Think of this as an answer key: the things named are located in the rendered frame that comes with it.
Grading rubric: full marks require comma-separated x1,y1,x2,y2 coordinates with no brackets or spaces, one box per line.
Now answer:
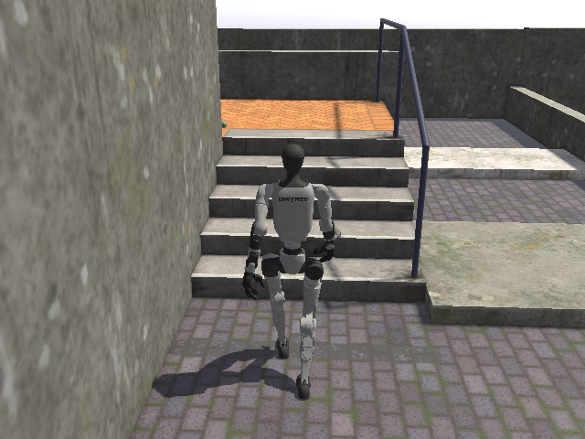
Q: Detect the stairs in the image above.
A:
191,137,426,303

